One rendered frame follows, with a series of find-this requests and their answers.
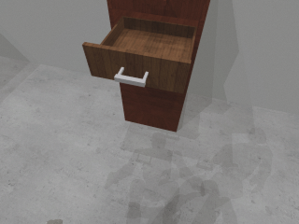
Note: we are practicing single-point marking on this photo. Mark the drawer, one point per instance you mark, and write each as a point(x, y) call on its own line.
point(164, 49)

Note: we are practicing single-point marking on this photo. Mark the cabinet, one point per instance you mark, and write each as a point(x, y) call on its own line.
point(145, 105)

